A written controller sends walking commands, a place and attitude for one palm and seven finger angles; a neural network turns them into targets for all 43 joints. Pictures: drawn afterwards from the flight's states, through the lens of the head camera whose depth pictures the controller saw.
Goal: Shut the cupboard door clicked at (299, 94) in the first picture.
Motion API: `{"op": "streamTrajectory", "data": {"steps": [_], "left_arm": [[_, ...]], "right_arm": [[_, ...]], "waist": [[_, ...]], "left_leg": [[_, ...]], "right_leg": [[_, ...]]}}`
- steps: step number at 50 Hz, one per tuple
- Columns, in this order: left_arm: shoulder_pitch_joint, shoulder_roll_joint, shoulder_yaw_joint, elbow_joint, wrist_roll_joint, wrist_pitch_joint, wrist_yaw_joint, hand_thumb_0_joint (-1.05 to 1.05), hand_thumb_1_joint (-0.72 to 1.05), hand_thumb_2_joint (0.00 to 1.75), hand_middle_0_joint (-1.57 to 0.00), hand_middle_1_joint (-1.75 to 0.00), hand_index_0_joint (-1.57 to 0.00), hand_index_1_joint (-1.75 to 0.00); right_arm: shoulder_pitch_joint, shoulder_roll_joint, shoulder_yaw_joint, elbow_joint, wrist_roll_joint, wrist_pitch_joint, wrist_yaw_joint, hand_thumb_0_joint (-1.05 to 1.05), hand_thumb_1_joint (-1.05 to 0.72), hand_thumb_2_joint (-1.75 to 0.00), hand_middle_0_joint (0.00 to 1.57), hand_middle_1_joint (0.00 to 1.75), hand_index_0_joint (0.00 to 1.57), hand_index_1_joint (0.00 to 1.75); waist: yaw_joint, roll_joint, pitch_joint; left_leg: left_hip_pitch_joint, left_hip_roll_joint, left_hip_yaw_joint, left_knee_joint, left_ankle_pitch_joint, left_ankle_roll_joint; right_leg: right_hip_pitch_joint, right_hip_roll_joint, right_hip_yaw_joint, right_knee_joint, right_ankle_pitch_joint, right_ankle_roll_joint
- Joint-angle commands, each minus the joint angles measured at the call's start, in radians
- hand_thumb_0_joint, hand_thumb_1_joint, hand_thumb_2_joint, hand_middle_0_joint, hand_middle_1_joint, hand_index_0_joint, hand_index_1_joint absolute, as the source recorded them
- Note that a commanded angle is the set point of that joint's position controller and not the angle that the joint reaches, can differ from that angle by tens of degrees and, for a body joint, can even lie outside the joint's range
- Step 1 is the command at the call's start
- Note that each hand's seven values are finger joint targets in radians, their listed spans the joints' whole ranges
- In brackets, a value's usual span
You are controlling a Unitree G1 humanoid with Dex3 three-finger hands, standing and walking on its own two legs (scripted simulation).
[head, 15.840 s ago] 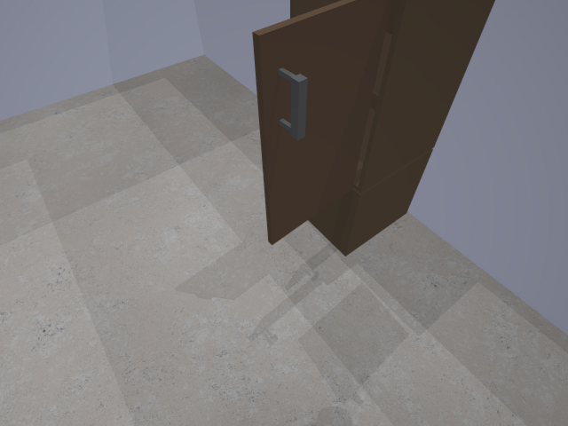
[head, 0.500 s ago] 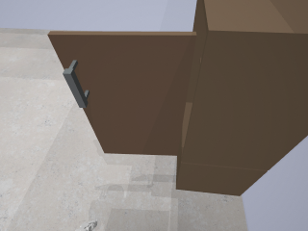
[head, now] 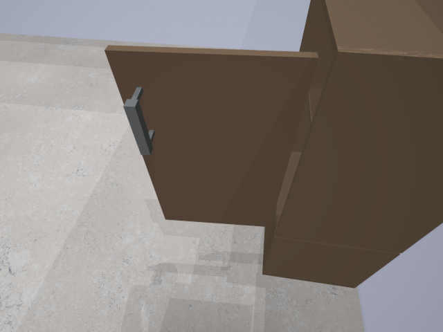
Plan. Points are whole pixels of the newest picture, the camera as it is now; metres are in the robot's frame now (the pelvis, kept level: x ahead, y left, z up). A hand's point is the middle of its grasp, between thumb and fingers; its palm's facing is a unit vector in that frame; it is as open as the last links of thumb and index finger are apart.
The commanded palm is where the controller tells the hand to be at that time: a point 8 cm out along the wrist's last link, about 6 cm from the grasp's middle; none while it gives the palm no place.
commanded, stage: come to a stop and stand still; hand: left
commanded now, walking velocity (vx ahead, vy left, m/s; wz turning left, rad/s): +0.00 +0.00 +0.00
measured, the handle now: (142, 122) +0.46 +0.19 +0.12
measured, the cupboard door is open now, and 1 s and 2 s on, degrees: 94 94 94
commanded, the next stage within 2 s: look again from close up in 0.96 s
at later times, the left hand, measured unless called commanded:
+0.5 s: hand out of the picture +0.00 +0.22 -0.17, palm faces +0.00 -0.98 -0.22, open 7.4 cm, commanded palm none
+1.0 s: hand out of the picture +0.05 +0.22 -0.17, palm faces -0.01 -0.98 -0.18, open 7.4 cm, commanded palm none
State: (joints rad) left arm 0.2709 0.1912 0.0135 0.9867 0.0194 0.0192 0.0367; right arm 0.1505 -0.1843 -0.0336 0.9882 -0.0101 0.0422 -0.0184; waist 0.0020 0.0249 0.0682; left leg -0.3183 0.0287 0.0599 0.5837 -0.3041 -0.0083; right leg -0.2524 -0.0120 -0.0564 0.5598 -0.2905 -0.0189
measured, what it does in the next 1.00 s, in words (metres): shifts its weight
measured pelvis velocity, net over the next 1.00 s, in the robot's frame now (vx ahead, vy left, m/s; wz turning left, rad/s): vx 0.04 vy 0.04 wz -0.01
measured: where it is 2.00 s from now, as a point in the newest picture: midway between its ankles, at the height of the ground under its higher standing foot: outside the picture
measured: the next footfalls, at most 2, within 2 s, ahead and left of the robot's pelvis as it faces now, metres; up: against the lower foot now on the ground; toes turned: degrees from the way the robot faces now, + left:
none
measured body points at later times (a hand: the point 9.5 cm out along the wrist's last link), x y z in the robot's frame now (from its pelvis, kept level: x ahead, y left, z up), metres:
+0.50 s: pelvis +0.00 +0.04 +0.01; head +0.02 +0.04 +0.45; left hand +0.00 +0.28 -0.15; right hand +0.01 -0.19 -0.15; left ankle +0.04 +0.12 -0.73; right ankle +0.01 -0.11 -0.73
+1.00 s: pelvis +0.04 +0.04 +0.01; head +0.05 +0.06 +0.46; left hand +0.05 +0.27 -0.16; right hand +0.08 -0.19 -0.14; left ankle +0.04 +0.12 -0.73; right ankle +0.01 -0.11 -0.73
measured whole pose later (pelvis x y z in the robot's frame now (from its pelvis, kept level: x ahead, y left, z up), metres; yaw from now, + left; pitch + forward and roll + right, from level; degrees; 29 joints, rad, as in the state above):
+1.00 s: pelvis +0.04 +0.04 +0.01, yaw +0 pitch +0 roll +0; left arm 0.27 0.17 -0.02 1.08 0.01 -0.01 0.04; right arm 0.21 -0.17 0.02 1.10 -0.01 -0.02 -0.02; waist 0.00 -0.03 0.03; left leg -0.21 -0.04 0.09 0.45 -0.24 0.07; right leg -0.14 -0.06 0.00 0.44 -0.28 0.05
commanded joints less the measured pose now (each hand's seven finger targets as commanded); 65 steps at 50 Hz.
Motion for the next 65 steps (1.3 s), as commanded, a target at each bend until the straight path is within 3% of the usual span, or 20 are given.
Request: {"op": "streamTrajectory", "data": {"steps": [1, 2, 3, 4, 6, 7, 11, 16, 25, 35, 45, 48, 55, 65], "left_arm": [[-0.009, 0.161, 0.024, -0.105, 0.001, -0.042, 0.028, 0.0, 0.9, 0.9, -0.2, -0.3, -0.2, -0.3], [-0.011, 0.153, 0.02, -0.106, -0.001, -0.043, 0.024, 0.0, 0.9, 0.9, -0.2, -0.3, -0.2, -0.3], [0.0, 0.132, 0.01, -0.096, -0.004, -0.043, 0.016, 0.0, 0.9, 0.9, -0.2, -0.3, -0.2, -0.3], [0.016, 0.124, 0.011, -0.093, -0.003, -0.037, 0.014, 0.0, 0.9, 0.9, -0.2, -0.3, -0.2, -0.3], [0.046, 0.109, 0.008, -0.085, 0.005, -0.025, 0.008, 0.0, 0.9, 0.9, -0.2, -0.3, -0.2, -0.3], [0.06, 0.101, 0.005, -0.078, 0.006, -0.025, 0.005, 0.0, 0.9, 0.9, -0.2, -0.3, -0.2, -0.3], [0.09, 0.096, 0.002, -0.061, 0.003, -0.03, -0.001, 0.0, 0.9, 0.9, -0.2, -0.3, -0.2, -0.3], [0.096, 0.094, -0.001, -0.042, 0.0, -0.036, -0.003, 0.0, 0.9, 0.9, -0.2, -0.3, -0.2, -0.3], [0.102, 0.091, -0.011, 0.014, -0.002, -0.043, -0.001, 0.0, 0.9, 0.9, -0.2, -0.3, -0.2, -0.3], [0.093, 0.094, -0.014, 0.063, -0.003, -0.047, 0.005, 0.0, 0.9, 0.9, -0.2, -0.3, -0.2, -0.3], [0.078, 0.094, -0.014, 0.074, -0.002, -0.043, 0.006, 0.0, 0.9, 0.9, -0.2, -0.3, -0.2, -0.3], [0.074, 0.096, -0.013, 0.072, 0.0, -0.04, 0.005, 0.0, 0.9, 0.9, -0.2, -0.3, -0.2, -0.3], [0.067, 0.1, -0.01, 0.072, -0.003, -0.039, 0.005, 0.0, 0.9, 0.9, -0.2, -0.3, -0.2, -0.3], [0.067, 0.095, -0.009, 0.082, -0.004, -0.033, 0.006, 0.0, 0.9, 0.9, -0.2, -0.3, -0.2, -0.3]], "right_arm": [[0.091, -0.08, -0.011, -0.088, -0.003, -0.031, 0.019, 0.0, -0.9, -0.9, 0.2, 0.3, 0.2, 0.3], [0.108, -0.076, -0.008, -0.085, -0.003, -0.038, 0.02, 0.0, -0.9, -0.9, 0.2, 0.3, 0.2, 0.3], [0.097, -0.07, 0.003, -0.076, -0.01, -0.044, 0.022, 0.0, -0.9, -0.9, 0.2, 0.3, 0.2, 0.3], [0.094, -0.084, 0.004, -0.087, -0.01, -0.045, 0.021, 0.0, -0.9, -0.9, 0.2, 0.3, 0.2, 0.3], [0.083, -0.117, 0.002, -0.098, -0.012, -0.041, 0.019, 0.0, -0.9, -0.9, 0.2, 0.3, 0.2, 0.3], [0.084, -0.123, 0.001, -0.099, -0.012, -0.042, 0.019, 0.0, -0.9, -0.9, 0.2, 0.3, 0.2, 0.3], [0.109, -0.125, 0.008, -0.081, -0.012, -0.05, 0.017, 0.0, -0.9, -0.9, 0.2, 0.3, 0.2, 0.3], [0.137, -0.122, 0.014, -0.047, -0.01, -0.058, 0.015, 0.0, -0.9, -0.9, 0.2, 0.3, 0.2, 0.3], [0.149, -0.117, 0.021, 0.016, -0.002, -0.071, 0.011, 0.0, -0.9, -0.9, 0.2, 0.3, 0.2, 0.3], [0.137, -0.106, 0.028, 0.064, 0.004, -0.081, 0.003, 0.0, -0.9, -0.9, 0.2, 0.3, 0.2, 0.3], [0.109, -0.108, 0.029, 0.081, 0.002, -0.08, -0.001, 0.0, -0.9, -0.9, 0.2, 0.3, 0.2, 0.3], [0.108, -0.104, 0.03, 0.086, 0.002, -0.08, -0.002, 0.0, -0.9, -0.9, 0.2, 0.3, 0.2, 0.3], [0.108, -0.111, 0.029, 0.09, 0.001, -0.082, -0.004, 0.0, -0.9, -0.9, 0.2, 0.3, 0.2, 0.3], [0.121, -0.108, 0.03, 0.102, 0.001, -0.08, -0.007, 0.0, -0.9, -0.9, 0.2, 0.3, 0.2, 0.3]], "waist": [[-0.041, -0.102, -0.14], [-0.051, -0.014, -0.1], [-0.034, 0.118, -0.052], [-0.027, 0.133, 0.014], [-0.011, 0.072, 0.081], [-0.006, 0.03, 0.093], [0.004, 0.013, 0.035], [0.001, -0.014, -0.01], [0.003, -0.015, -0.019], [-0.001, -0.029, -0.042], [0.001, -0.035, -0.029], [0.005, -0.012, -0.014], [0.005, -0.025, -0.053], [0.005, -0.025, -0.038]], "left_leg": [[0.081, 0.002, -0.008, 0.003, -0.019, 0.005], [0.1, 0.016, -0.029, -0.057, 0.027, 0.014], [0.108, 0.031, -0.044, -0.102, 0.066, 0.022], [0.029, 0.073, -0.113, -0.157, 0.001, 0.043], [-0.102, 0.082, -0.172, -0.243, -0.211, 0.062], [-0.12, 0.079, -0.181, -0.265, -0.245, 0.064], [-0.09, 0.072, -0.176, -0.291, -0.243, 0.065], [-0.037, 0.071, -0.175, -0.288, -0.182, 0.065], [0.014, 0.076, -0.165, -0.294, -0.073, 0.064], [0.115, 0.068, -0.114, -0.23, 0.188, 0.059], [0.14, 0.068, -0.108, -0.227, 0.246, 0.055], [0.132, 0.069, -0.108, -0.238, 0.244, 0.057], [0.17, 0.071, -0.106, -0.227, 0.317, 0.057], [0.175, 0.073, -0.109, -0.241, 0.322, 0.058]], "right_leg": [[0.003, -0.179, 0.191, -0.17, 0.113, -0.08], [-0.043, -0.153, 0.152, -0.138, 0.051, -0.067], [-0.073, -0.118, 0.119, -0.128, 0.001, -0.054], [-0.092, -0.078, 0.096, -0.129, -0.113, -0.038], [-0.062, -0.039, 0.071, -0.119, -0.183, -0.022], [-0.057, -0.035, 0.069, -0.117, -0.183, -0.02], [-0.015, -0.045, 0.076, -0.128, -0.163, -0.018], [-0.004, -0.057, 0.097, -0.144, -0.123, -0.021], [0.028, -0.074, 0.094, -0.154, 0.001, -0.014], [0.05, -0.096, 0.101, -0.169, 0.133, -0.002], [0.063, -0.099, 0.1, -0.177, 0.167, 0.004], [0.069, -0.098, 0.094, -0.181, 0.155, 0.005], [0.089, -0.103, 0.089, -0.174, 0.192, 0.007], [0.093, -0.101, 0.085, -0.178, 0.171, 0.009]]}}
